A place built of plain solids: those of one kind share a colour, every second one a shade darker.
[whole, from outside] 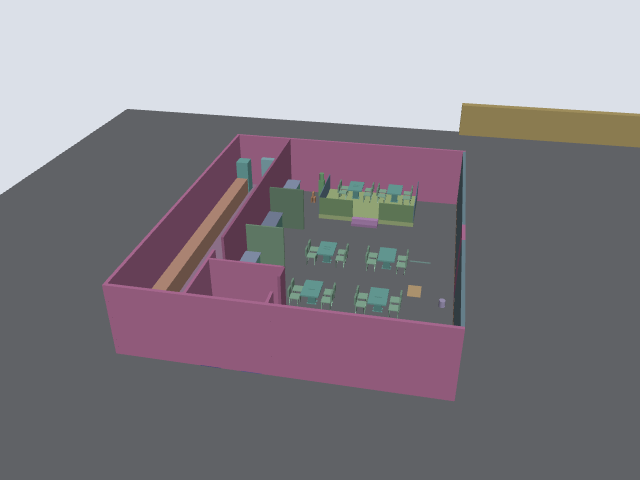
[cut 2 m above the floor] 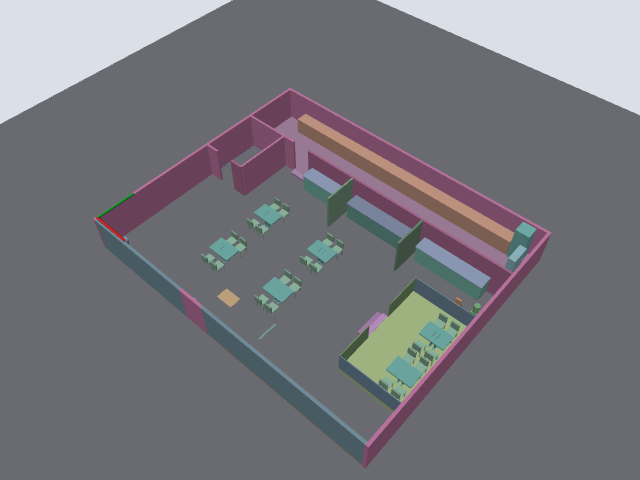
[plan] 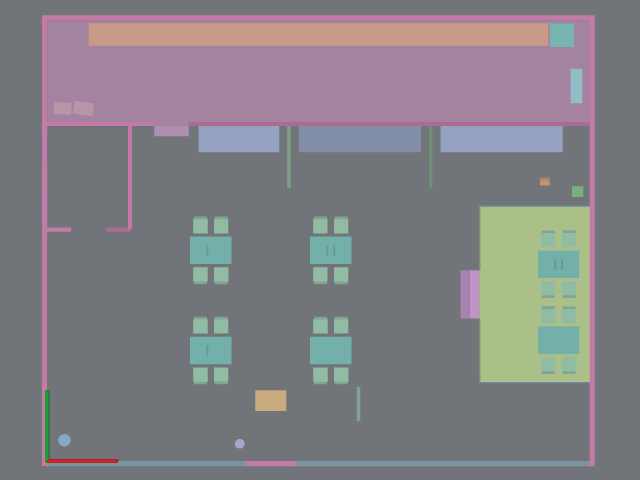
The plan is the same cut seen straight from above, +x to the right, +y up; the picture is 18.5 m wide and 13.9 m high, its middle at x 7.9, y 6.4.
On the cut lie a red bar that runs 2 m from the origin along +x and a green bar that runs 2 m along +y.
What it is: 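A food court's seating hall of the 2010s to 2020s; 15.7 x 12.8 m, ceiling 3.2 m, a street door 0.95 x 2.1 m in the glazed front; tables 0.75 m, chairs 0.45 m, bar tops 1.06 m, a counter 1.0 m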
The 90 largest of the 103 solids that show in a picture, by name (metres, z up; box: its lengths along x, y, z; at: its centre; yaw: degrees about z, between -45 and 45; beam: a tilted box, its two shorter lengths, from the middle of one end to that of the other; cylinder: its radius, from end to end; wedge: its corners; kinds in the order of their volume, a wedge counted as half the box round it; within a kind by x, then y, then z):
{
 "wall_1": {"box": [0.15, 7.0, 3.28], "at": [-0.07, 3.35, 1.59]},
 "wall_2": {"box": [0.15, 3.3, 3.28], "at": [-0.07, 8.2, 1.59]},
 "wall_3": {"box": [0.15, 3.36, 3.28], "at": [-0.07, 11.23, 1.59]},
 "wall_4": {"box": [0.7, 0.12, 3.28], "at": [0.35, 6.7, 1.59]},
 "wall_5": {"box": [3.1, 0.12, 3.28], "at": [1.55, 9.76, 1.59]},
 "wall_6": {"box": [0.7, 0.12, 3.28], "at": [2.05, 6.7, 1.59]},
 "wall_7": {"box": [0.12, 3.06, 3.28], "at": [2.4, 8.23, 1.59]},
 "wall_8": {"box": [1.5, 0.15, 3.28], "at": [6.47, -0.07, 1.59]},
 "wall_9": {"box": [16.01, 0.15, 3.28], "at": [7.86, 12.84, 1.59]},
 "wall_10": {"box": [11.61, 0.12, 3.28], "at": [9.9, 9.76, 1.59]},
 "wall_11": {"box": [0.15, 13.06, 3.28], "at": [15.79, 6.38, 1.59]},
 "street_hedge_1": {"box": [0.6, 16.6, 2.25], "at": [27.45, -8.3, 1.07]},
 "zone_back_1": {"box": [15.71, 3.06, 0.2], "at": [7.86, 11.23, 0.05]},
 "back_worktop_1": {"box": [13.31, 0.65, 0.95], "at": [7.86, 12.35, 0.57]},
 "window_wall_1": {"box": [5.88, 0.15, 3.28], "at": [2.94, -0.07, 1.59]},
 "window_wall_2": {"box": [8.63, 0.15, 3.28], "at": [11.39, -0.07, 1.59]},
 "counter_1": {"box": [2.3, 0.7, 1.05], "at": [5.55, 9.35, 0.47]},
 "counter_2": {"box": [3.5, 0.7, 1.05], "at": [9.05, 9.35, 0.47]},
 "counter_3": {"box": [3.5, 0.7, 1.05], "at": [13.16, 9.35, 0.47]},
 "dais_1": {"box": [3.2, 5.15, 0.35], "at": [14.11, 4.83, 0.12]},
 "back_fridge_1": {"box": [0.7, 0.68, 1.9], "at": [14.91, 12.33, 1.05]},
 "kiosk_wall_1": {"box": [0.1, 1.8, 2.35], "at": [7.0, 8.8, 1.12]},
 "kiosk_wall_2": {"box": [0.1, 1.8, 2.35], "at": [11.11, 8.8, 1.12]},
 "shelf_1": {"box": [0.35, 1.0, 1.95], "at": [15.32, 10.86, 1.07]},
 "meeting_table_1": {"box": [0.06, 0.32, 0.8], "at": [4.64, 3.2, 0.35]},
 "meeting_table_2": {"box": [0.06, 0.32, 0.8], "at": [4.64, 6.1, 0.35]},
 "meeting_table_3": {"box": [1.2, 0.8, 0.07], "at": [4.74, 3.2, 0.71]},
 "meeting_table_4": {"box": [1.2, 0.8, 0.07], "at": [4.74, 6.1, 0.71]},
 "meeting_table_5": {"box": [0.06, 0.32, 0.8], "at": [8.11, 3.2, 0.35]},
 "meeting_table_6": {"box": [0.06, 0.32, 0.8], "at": [8.11, 6.1, 0.35]},
 "meeting_table_7": {"box": [1.2, 0.8, 0.07], "at": [8.21, 3.2, 0.71]},
 "meeting_table_8": {"box": [1.2, 0.8, 0.07], "at": [8.21, 6.1, 0.71]},
 "meeting_table_9": {"box": [0.06, 0.32, 0.8], "at": [14.71, 3.5, 0.65]},
 "meeting_table_10": {"box": [1.2, 0.8, 0.07], "at": [14.81, 3.5, 1.01]},
 "meeting_table_11": {"box": [1.2, 0.8, 0.07], "at": [14.81, 5.7, 1.01]},
 "side_chair_1": {"box": [0.38, 0.08, 0.38], "at": [4.44, 2.26, 0.65]},
 "side_chair_2": {"box": [0.42, 0.42, 0.04], "at": [4.44, 2.5, 0.43]},
 "side_chair_3": {"box": [0.42, 0.42, 0.04], "at": [4.44, 3.9, 0.43]},
 "side_chair_4": {"box": [0.38, 0.08, 0.38], "at": [4.44, 4.14, 0.65]},
 "side_chair_5": {"box": [0.38, 0.08, 0.38], "at": [4.44, 5.16, 0.65]},
 "side_chair_6": {"box": [0.42, 0.42, 0.04], "at": [4.44, 5.4, 0.43]},
 "side_chair_7": {"box": [0.42, 0.42, 0.04], "at": [4.44, 6.8, 0.43]},
 "side_chair_8": {"box": [0.38, 0.08, 0.38], "at": [4.44, 7.04, 0.65]},
 "side_chair_9": {"box": [0.38, 0.08, 0.38], "at": [5.04, 2.26, 0.65]},
 "side_chair_10": {"box": [0.42, 0.42, 0.04], "at": [5.04, 2.5, 0.43]},
 "side_chair_11": {"box": [0.42, 0.42, 0.04], "at": [5.04, 3.9, 0.43]},
 "side_chair_12": {"box": [0.38, 0.08, 0.38], "at": [5.04, 4.14, 0.65]},
 "side_chair_13": {"box": [0.38, 0.08, 0.38], "at": [5.04, 5.16, 0.65]},
 "side_chair_14": {"box": [0.42, 0.42, 0.04], "at": [5.04, 5.4, 0.43]},
 "side_chair_15": {"box": [0.42, 0.42, 0.04], "at": [5.04, 6.8, 0.43]},
 "side_chair_16": {"box": [0.38, 0.08, 0.38], "at": [5.04, 7.04, 0.65]},
 "side_chair_17": {"box": [0.38, 0.08, 0.38], "at": [7.91, 2.26, 0.65]},
 "side_chair_18": {"box": [0.42, 0.42, 0.04], "at": [7.91, 2.5, 0.43]},
 "side_chair_19": {"box": [0.42, 0.42, 0.04], "at": [7.91, 3.9, 0.43]},
 "side_chair_20": {"box": [0.38, 0.08, 0.38], "at": [7.91, 4.14, 0.65]},
 "side_chair_21": {"box": [0.38, 0.08, 0.38], "at": [7.91, 5.16, 0.65]},
 "side_chair_22": {"box": [0.38, 0.08, 0.38], "at": [7.91, 7.04, 0.65]},
 "side_chair_23": {"box": [0.38, 0.08, 0.38], "at": [8.51, 2.26, 0.65]},
 "side_chair_24": {"box": [0.42, 0.42, 0.04], "at": [8.51, 2.5, 0.43]},
 "side_chair_25": {"box": [0.38, 0.08, 0.38], "at": [8.51, 4.14, 0.65]},
 "side_chair_26": {"box": [0.38, 0.08, 0.38], "at": [8.51, 5.16, 0.65]},
 "side_chair_27": {"box": [0.38, 0.08, 0.38], "at": [8.51, 7.04, 0.65]},
 "side_chair_28": {"box": [0.38, 0.08, 0.38], "at": [14.51, 2.56, 0.95]},
 "side_chair_29": {"box": [0.38, 0.08, 0.38], "at": [14.51, 4.44, 0.95]},
 "side_chair_30": {"box": [0.38, 0.08, 0.38], "at": [14.51, 4.76, 0.95]},
 "side_chair_31": {"box": [0.38, 0.08, 0.38], "at": [14.51, 6.64, 0.95]},
 "side_chair_32": {"box": [0.38, 0.08, 0.38], "at": [15.11, 2.56, 0.95]},
 "side_chair_33": {"box": [0.38, 0.08, 0.38], "at": [15.11, 4.44, 0.95]},
 "side_chair_34": {"box": [0.38, 0.08, 0.38], "at": [15.11, 4.76, 0.95]},
 "side_chair_35": {"box": [0.38, 0.08, 0.38], "at": [15.11, 6.64, 0.95]},
 "counter_top_1": {"box": [2.34, 0.78, 0.04], "at": [5.55, 9.33, 1.02]},
 "counter_top_2": {"box": [3.54, 0.78, 0.04], "at": [9.05, 9.33, 1.02]},
 "counter_top_3": {"box": [3.54, 0.78, 0.04], "at": [13.16, 9.33, 1.02]},
 "dais_rail_end_1": {"box": [3.2, 0.04, 1.0], "at": [14.11, 2.27, 0.75]},
 "dais_rail_end_2": {"box": [3.2, 0.04, 1.0], "at": [14.11, 7.38, 0.75]},
 "dais_steps_1": {"box": [0.27, 1.4, 0.2], "at": [12.11, 4.83, 0.05]},
 "dais_steps_2": {"box": [0.27, 1.4, 0.35], "at": [12.38, 4.83, 0.12]},
 "stallriser_1": {"box": [8.63, 0.05, 0.35], "at": [11.39, -0.02, 0.12]},
 "front_foot_1": {"box": [8.63, 0.15, 0.12], "at": [11.39, -0.07, 0.01]},
 "dais_rail_front_1": {"box": [0.04, 1.88, 1.0], "at": [12.53, 3.19, 0.75]},
 "dais_rail_front_2": {"box": [0.04, 1.88, 1.0], "at": [12.53, 6.46, 0.75]},
 "box_cardboard_1": {"box": [0.51, 0.35, 0.45], "at": [0.45, 10.21, 0.32], "yaw": -3.1},
 "box_cardboard_2": {"box": [0.58, 0.37, 0.31], "at": [1.05, 10.21, 0.26], "yaw": -8.4},
 "water_cooler_1": {"box": [0.33, 0.31, 1.03], "at": [15.36, 7.8, 0.47]},
 "water_cooler_2": {"cylinder": 0.14, "from": [15.36, 7.8, 0.98], "to": [15.36, 7.8, 1.4]},
 "back_step_1": {"box": [1.0, 0.3, 0.2], "at": [3.6, 9.55, 0.05]},
 "plant_pot_1": {"cylinder": 0.18, "from": [0.5, 0.6, 0.0], "to": [0.5, 0.6, 0.38]},
 "door_mat_1": {"box": [0.9, 0.6, 0.07], "at": [6.47, 1.75, -0.02]},
 "bin_waste_1": {"cylinder": 0.14, "from": [5.58, 0.5, 0.0], "to": [5.58, 0.5, 0.31]},
 "cable_protector_1": {"box": [0.1, 1.0, 0.07], "at": [9.01, 1.65, -0.01]}
}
